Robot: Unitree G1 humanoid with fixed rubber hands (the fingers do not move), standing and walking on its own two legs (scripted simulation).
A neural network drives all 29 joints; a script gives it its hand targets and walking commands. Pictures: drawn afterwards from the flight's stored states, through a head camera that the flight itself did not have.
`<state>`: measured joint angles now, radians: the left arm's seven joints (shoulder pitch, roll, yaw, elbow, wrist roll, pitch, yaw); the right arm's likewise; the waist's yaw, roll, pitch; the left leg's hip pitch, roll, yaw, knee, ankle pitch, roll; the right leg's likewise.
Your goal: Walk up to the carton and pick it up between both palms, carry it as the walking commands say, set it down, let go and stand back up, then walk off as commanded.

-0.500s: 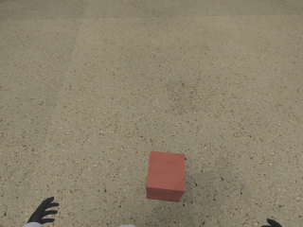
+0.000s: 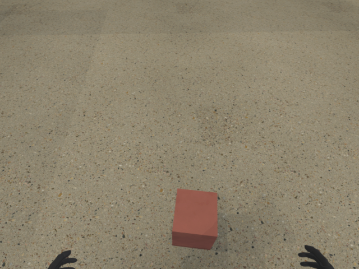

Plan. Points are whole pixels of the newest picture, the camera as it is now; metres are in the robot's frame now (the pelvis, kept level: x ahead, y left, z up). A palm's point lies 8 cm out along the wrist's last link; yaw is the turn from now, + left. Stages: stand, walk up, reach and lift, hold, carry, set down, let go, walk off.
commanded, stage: walk up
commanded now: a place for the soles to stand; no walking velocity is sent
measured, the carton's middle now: (194, 219) +0.44 -0.06 -0.66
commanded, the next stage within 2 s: reach and lift in 0.56 s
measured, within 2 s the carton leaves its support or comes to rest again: neither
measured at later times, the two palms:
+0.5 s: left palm out of the picture +0.09 +0.32 -0.11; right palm out of the picture +0.11 -0.30 -0.10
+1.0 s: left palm (87, 236) +0.22 +0.26 -0.13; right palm (303, 251) +0.20 -0.28 -0.12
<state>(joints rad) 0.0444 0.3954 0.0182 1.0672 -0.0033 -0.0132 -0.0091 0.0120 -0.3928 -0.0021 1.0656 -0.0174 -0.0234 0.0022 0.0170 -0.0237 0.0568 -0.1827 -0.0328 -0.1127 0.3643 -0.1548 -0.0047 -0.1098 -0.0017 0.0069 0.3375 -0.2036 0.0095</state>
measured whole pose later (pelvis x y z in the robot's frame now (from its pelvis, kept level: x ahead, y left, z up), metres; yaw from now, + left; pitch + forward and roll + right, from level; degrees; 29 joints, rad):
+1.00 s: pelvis +0.00 +0.00 -0.03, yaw -4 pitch +5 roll +0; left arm -0.02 0.27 0.17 0.58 0.04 0.24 -0.06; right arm -0.05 -0.30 -0.11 0.58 -0.04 0.22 0.07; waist 0.02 -0.03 0.15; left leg -0.47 -0.02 -0.03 0.73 -0.35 -0.01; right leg -0.44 0.02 0.08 0.75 -0.39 0.02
